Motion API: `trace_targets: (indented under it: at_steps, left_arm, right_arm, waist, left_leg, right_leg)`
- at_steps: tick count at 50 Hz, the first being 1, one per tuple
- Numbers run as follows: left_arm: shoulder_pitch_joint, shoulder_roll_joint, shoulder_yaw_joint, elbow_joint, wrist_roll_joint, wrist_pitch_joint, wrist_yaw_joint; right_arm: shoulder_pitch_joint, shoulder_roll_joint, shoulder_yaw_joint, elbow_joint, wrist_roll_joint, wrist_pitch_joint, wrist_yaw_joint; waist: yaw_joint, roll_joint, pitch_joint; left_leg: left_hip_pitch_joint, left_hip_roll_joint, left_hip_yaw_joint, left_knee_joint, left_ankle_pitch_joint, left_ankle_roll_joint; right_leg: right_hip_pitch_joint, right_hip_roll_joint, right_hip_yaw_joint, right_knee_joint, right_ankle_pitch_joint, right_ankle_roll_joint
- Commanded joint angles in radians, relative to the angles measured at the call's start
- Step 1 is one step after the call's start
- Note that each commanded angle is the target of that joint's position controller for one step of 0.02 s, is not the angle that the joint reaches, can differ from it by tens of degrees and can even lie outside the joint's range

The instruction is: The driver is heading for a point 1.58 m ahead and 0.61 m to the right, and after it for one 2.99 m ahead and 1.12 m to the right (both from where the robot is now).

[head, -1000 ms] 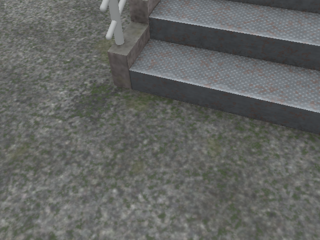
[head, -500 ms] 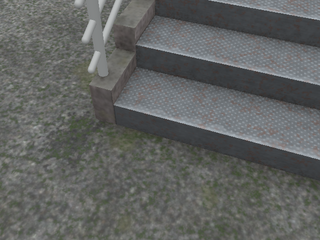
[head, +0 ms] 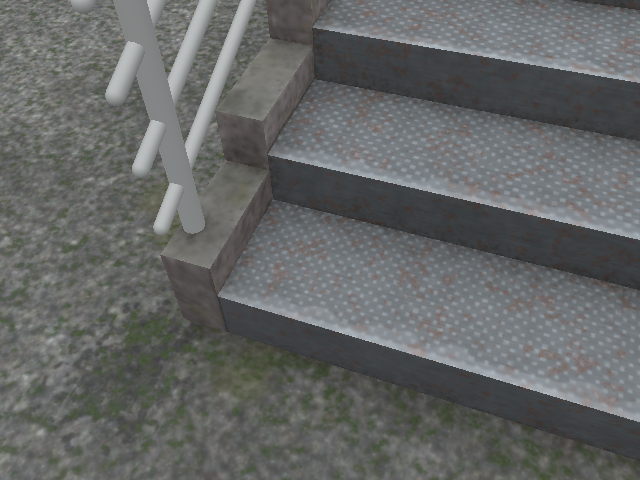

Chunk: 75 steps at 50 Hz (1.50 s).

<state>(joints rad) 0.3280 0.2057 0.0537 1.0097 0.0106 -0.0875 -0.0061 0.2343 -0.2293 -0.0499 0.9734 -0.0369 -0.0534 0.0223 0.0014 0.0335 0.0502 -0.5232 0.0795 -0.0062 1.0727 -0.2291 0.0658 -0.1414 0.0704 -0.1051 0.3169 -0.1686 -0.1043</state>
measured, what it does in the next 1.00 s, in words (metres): walks ahead, turning right: left foot, then right foot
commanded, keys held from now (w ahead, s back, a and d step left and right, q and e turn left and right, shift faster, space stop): w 0.30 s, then w+e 0.70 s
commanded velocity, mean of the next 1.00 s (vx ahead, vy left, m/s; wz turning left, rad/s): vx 0.50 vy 0.00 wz -0.28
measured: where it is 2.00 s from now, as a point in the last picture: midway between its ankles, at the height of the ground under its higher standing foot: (486, 219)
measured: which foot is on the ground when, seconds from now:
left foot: up 0.00-0.30, down 0.32-0.88, up 0.90-1.00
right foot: down 0.00-0.36, up 0.38-0.86, down 0.88-1.00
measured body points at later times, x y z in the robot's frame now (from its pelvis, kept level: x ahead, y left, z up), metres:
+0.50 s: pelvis +0.28 +0.05 +0.00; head +0.31 +0.06 +0.44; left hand +0.29 +0.30 -0.16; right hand +0.35 -0.21 -0.14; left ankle +0.32 +0.11 -0.75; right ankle +0.20 -0.08 -0.66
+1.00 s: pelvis +0.49 -0.02 -0.02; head +0.51 -0.04 +0.43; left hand +0.66 +0.20 -0.15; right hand +0.51 -0.28 -0.16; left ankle +0.44 +0.12 -0.58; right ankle +0.50 -0.07 -0.75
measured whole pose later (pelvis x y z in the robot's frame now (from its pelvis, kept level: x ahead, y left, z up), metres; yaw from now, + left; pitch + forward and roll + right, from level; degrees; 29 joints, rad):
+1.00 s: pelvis +0.49 -0.02 -0.02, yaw -20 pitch +1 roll +0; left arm 0.22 0.23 0.07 0.93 0.02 -0.03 0.01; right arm 0.21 -0.19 -0.04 0.89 -0.04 -0.08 -0.01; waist 0.01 0.02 0.01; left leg -0.54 0.07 0.04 1.56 -0.36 0.00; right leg -0.33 0.12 -0.07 0.57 -0.27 -0.14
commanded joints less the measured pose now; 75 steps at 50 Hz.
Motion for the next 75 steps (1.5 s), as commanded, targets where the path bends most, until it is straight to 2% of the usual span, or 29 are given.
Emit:
trace_targets:
  at_steps: [1, 11, 14, 16, 17, 18, 19, 21, 23, 28, 38, 42, 44, 45, 46, 48, 50, 53, 54, 60, 64, 65, 66, 68, 69, 70, 71, 73, 75]
  left_arm:
    - [0.054, 0.098, 0.012, -0.017, -0.004, -0.023, 0.001]
    - [0.209, 0.09, -0.003, 0.048, 0.009, -0.022, 0.016]
    - [0.177, 0.111, 0.004, 0.053, 0.017, -0.018, 0.026]
    - [0.173, 0.127, 0.009, 0.067, 0.019, -0.01, 0.027]
    - [0.162, 0.098, -0.003, 0.044, 0.011, -0.012, 0.025]
    - [0.273, -0.003, -0.024, 0.02, -0.044, -0.009, 0.014]
    - [0.212, 0.094, 0.004, 0.036, -0.019, -0.005, 0.019]
    - [0.09, 0.059, 0.005, 0.012, -0.008, -0.001, 0.013]
    - [0.093, 0.037, 0.007, 0.024, 0.017, 0.027, 0.007]
    - [0.012, 0.022, 0.012, -0.014, 0.021, 0.065, -0.003]
    - [-0.314, 0.015, -0.008, -0.153, 0.029, 0.062, -0.02]
    - [-0.096, 0.044, 0.005, -0.12, 0.042, 0.061, 0.008]
    - [0.069, 0.113, 0.037, -0.067, 0.05, 0.045, 0.017]
    - [0.063, 0.281, 0.082, -0.068, 0.032, 0.05, 0.023]
    - [0.106, 0.309, 0.084, -0.078, 0.006, 0.058, 0.023]
    - [0.014, 0.175, 0.057, -0.093, -0.006, 0.065, 0.019]
    - [-0.043, 0.1, 0.027, -0.111, 0.007, 0.045, 0.018]
    - [-0.046, 0.136, 0.017, -0.134, -0.014, 0.018, 0.021]
    - [0.031, 0.15, 0.016, -0.119, 0.003, 0.014, 0.028]
    - [0.231, 0.137, -0.01, -0.048, 0.01, -0.004, 0.027]
    - [0.238, 0.156, 0.003, -0.039, -0.015, 0.025, 0.067]
    - [0.143, 0.149, 0.0, -0.094, -0.021, 0.028, 0.068]
    - [0.111, 0.181, 0.015, -0.114, -0.02, 0.026, 0.057]
    - [0.039, 0.288, 0.061, -0.14, -0.041, -0.004, 0.032]
    - [0.006, 0.222, 0.051, -0.154, -0.033, -0.033, 0.017]
    - [0.022, 0.072, 0.03, -0.207, -0.012, -0.033, -0.027]
    - [0.103, 0.058, 0.027, -0.198, 0.063, -0.025, -0.043]
    - [0.013, -0.038, -0.001, -0.265, 0.071, 0.005, -0.034]
    - [-0.058, -0.104, -0.04, -0.32, 0.056, 0.011, -0.004]
  right_arm:
    - [0.006, -0.029, -0.004, -0.04, -0.001, 0.014, 0.008]
    - [-0.312, -0.031, 0.01, -0.15, 0.017, -0.005, 0.008]
    - [-0.264, -0.046, 0.001, -0.146, 0.015, -0.021, 0.002]
    - [-0.028, -0.081, -0.021, -0.067, 0.006, -0.047, -0.014]
    - [0.152, -0.138, -0.04, -0.021, -0.015, -0.061, -0.027]
    - [0.264, -0.243, -0.071, -0.008, -0.033, -0.06, -0.031]
    - [0.186, -0.201, -0.064, -0.025, -0.006, -0.045, -0.025]
    - [-0.006, -0.09, -0.033, -0.048, 0.024, -0.052, -0.021]
    - [-0.026, -0.03, -0.01, -0.026, 0.037, -0.071, -0.027]
    - [0.056, -0.064, -0.013, 0.016, 0.032, -0.107, -0.033]
    - [0.179, -0.075, -0.017, 0.037, 0.019, -0.076, -0.058]
    - [0.114, -0.1, -0.019, -0.005, 0.011, -0.058, -0.062]
    - [0.04, -0.15, -0.03, -0.046, 0.052, -0.051, -0.043]
    - [0.049, -0.048, -0.012, -0.095, 0.034, -0.056, -0.037]
    - [0.06, -0.045, -0.001, -0.132, 0.011, -0.055, -0.044]
    - [-0.014, -0.025, 0.004, -0.161, -0.004, -0.053, -0.03]
    - [-0.019, -0.008, 0.009, -0.184, -0.016, -0.008, -0.028]
    - [-0.064, -0.014, 0.018, -0.252, -0.035, 0.04, -0.031]
    - [-0.09, 0.043, 0.034, -0.261, -0.028, 0.047, -0.043]
    - [-0.409, 0.087, 0.089, -0.49, -0.027, 0.015, -0.066]
    - [-0.46, 0.093, 0.115, -0.598, -0.018, 0.051, -0.043]
    - [-0.351, 0.09, 0.112, -0.54, -0.001, 0.055, -0.045]
    - [-0.166, 0.069, 0.093, -0.479, 0.01, 0.059, -0.058]
    - [0.107, -0.057, 0.032, -0.399, 0.022, 0.049, -0.068]
    - [0.207, -0.125, 0.001, -0.342, -0.016, 0.034, -0.066]
    - [0.22, -0.227, -0.022, -0.284, -0.027, 0.051, -0.085]
    - [0.09, -0.155, -0.019, -0.285, 0.003, 0.059, -0.088]
    - [-0.021, -0.002, 0.009, -0.21, 0.022, 0.035, -0.08]
    - [0.05, 0.111, 0.034, -0.095, -0.022, -0.012, -0.058]
  waist:
    - [-0.021, -0.086, 0.027]
    - [0.053, -0.101, 0.068]
    - [0.012, -0.107, 0.038]
    - [-0.079, -0.081, -0.08]
    - [-0.14, -0.031, -0.196]
    - [-0.119, 0.214, -0.358]
    - [-0.098, 0.081, -0.339]
    - [-0.026, 0.009, -0.077]
    - [0.025, 0.019, -0.009]
    - [0.047, 0.036, -0.02]
    - [-0.01, 0.022, 0.038]
    - [0.092, 0.076, -0.144]
    - [0.195, -0.01, -0.199]
    - [0.107, -0.275, -0.168]
    - [0.108, -0.143, -0.306]
    - [0.044, -0.026, -0.105]
    - [-0.02, -0.007, -0.055]
    - [-0.04, -0.039, -0.02]
    - [0.002, -0.134, -0.048]
    - [0.066, -0.054, 0.015]
    - [0.055, -0.095, -0.066]
    - [-0.004, -0.048, -0.115]
    - [-0.086, -0.121, -0.247]
    - [-0.234, -0.188, -0.42]
    - [-0.264, -0.043, -0.456]
    - [-0.188, 0.403, -0.441]
    - [-0.08, 0.257, -0.333]
    - [0.023, -0.006, 0.012]
    - [0.04, -0.059, 0.017]
  left_leg:
    - [-0.103, 0.036, 0.02, -0.059, 0.103, -0.026]
    - [-0.127, -0.018, 0.078, -0.475, 0.21, -0.013]
    - [-0.017, -0.061, 0.091, -0.544, 0.1, 0.03]
    - [0.284, -0.115, 0.106, -0.64, 0.112, 0.077]
    - [0.555, 0.013, -0.026, -0.63, 0.076, 0.119]
    - [0.88, 0.335, -0.497, -0.678, -0.008, 0.258]
    - [0.801, 0.349, -0.627, -0.788, -0.057, 0.234]
    - [0.483, 0.269, -0.325, -0.868, -0.037, 0.155]
    - [0.347, 0.193, -0.149, -0.913, 0.13, 0.094]
    - [0.376, 0.163, 0.044, -0.896, 0.406, 0.069]
    - [0.514, 0.188, 0.205, -0.832, 0.625, 0.063]
    - [0.576, 0.216, 0.245, -0.431, 1.14, 0.062]
    - [0.306, 0.151, 0.243, 0.039, 0.681, 0.0]
    - [-0.084, -0.065, 0.246, 0.464, -0.248, -0.068]
    - [-0.22, -0.084, 0.044, 0.602, -0.218, -0.072]
    - [-0.357, -0.004, 0.0, 0.608, -0.139, -0.071]
    - [-0.35, 0.011, -0.005, 0.64, -0.117, -0.073]
    - [-0.353, 0.012, 0.007, 0.531, -0.002, -0.075]
    - [-0.462, -0.046, 0.076, 0.812, -0.084, -0.07]
    - [-0.969, -0.01, 0.051, 0.978, -0.25, -0.02]
    - [-0.529, -0.015, 0.102, 0.453, -0.284, -0.011]
    - [-0.257, -0.058, 0.151, 0.265, -0.251, 0.0]
    - [0.046, -0.135, 0.162, 0.215, -0.227, 0.013]
    - [0.274, -0.151, 0.058, -0.024, -0.241, 0.046]
    - [0.404, -0.045, -0.188, -0.212, -0.427, 0.103]
    - [0.458, 0.231, -0.83, -0.685, -0.484, 0.259]
    - [0.365, 0.257, -1.086, -0.78, -0.699, 0.271]
    - [0.064, 0.218, -0.745, -0.676, -0.743, 0.202]
    - [0.081, 0.166, -0.506, -0.682, -0.432, 0.155]
  right_leg:
    - [0.009, -0.259, 0.201, -0.205, 0.224, -0.093]
    - [0.234, -0.282, 0.15, -0.168, 0.427, -0.082]
    - [0.287, -0.298, 0.129, -0.057, 0.655, -0.065]
    - [0.237, -0.258, 0.097, 0.221, 0.785, -0.039]
    - [0.051, -0.219, 0.085, 0.461, 0.544, -0.028]
    - [-0.331, -0.048, 0.007, 0.868, -0.04, 0.02]
    - [-0.416, -0.032, 0.145, 0.963, -0.325, -0.002]
    - [-0.408, -0.132, 0.165, 0.915, -0.157, -0.004]
    - [-0.331, -0.16, 0.154, 0.857, -0.099, 0.008]
    - [-0.422, -0.181, 0.115, 0.829, 0.006, 0.033]
    - [-0.466, -0.143, -0.005, 0.485, 0.072, 0.03]
    - [-0.216, -0.014, -0.063, 0.39, -0.133, -0.076]
    - [0.108, -0.024, 0.04, 0.153, 0.104, -0.119]
    - [0.299, -0.317, 0.44, 0.157, 0.794, -0.218]
    - [0.356, -0.426, 0.664, 0.053, 0.757, -0.374]
    - [0.169, -0.362, 0.561, 0.0, 0.263, -0.3]
    - [-0.002, -0.264, 0.47, 0.014, 0.177, -0.21]
    - [-0.166, -0.181, 0.39, -0.008, 0.166, -0.169]
    - [-0.12, -0.208, 0.453, 0.013, 0.236, -0.215]
    - [0.074, -0.223, 0.571, -0.024, 0.04, -0.171]
    - [-0.003, -0.2, 0.488, -0.244, 0.415, -0.162]
    - [-0.071, -0.157, 0.374, -0.193, 0.764, -0.123]
    - [-0.097, -0.151, 0.335, -0.057, 1.272, -0.103]
    - [0.064, -0.194, 0.34, 0.323, 1.579, -0.059]
    - [-0.056, -0.107, 0.319, 0.635, 1.278, -0.055]
    - [-0.382, 0.131, 0.271, 1.01, 0.078, 0.015]
    - [-0.52, 0.098, 0.378, 1.299, -0.03, 0.001]
    - [-0.692, 0.031, 0.277, 1.418, 0.016, -0.028]
    - [-0.83, 0.013, 0.288, 1.59, -0.061, -0.051]
Keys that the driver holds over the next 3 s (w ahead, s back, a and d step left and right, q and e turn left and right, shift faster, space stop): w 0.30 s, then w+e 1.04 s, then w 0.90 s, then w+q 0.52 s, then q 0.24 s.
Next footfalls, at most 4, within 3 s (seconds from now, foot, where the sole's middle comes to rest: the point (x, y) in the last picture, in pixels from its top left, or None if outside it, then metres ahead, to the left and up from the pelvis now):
0.32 left None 0.36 0.12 -0.78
0.88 right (387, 459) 0.54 -0.08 -0.78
1.36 left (375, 288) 0.87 -0.07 -0.63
1.94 right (591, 185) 1.02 -0.55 -0.48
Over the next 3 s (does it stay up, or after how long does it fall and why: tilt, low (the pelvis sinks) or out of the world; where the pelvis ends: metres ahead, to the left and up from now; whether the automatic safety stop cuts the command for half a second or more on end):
stays up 1.39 -0.72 0.45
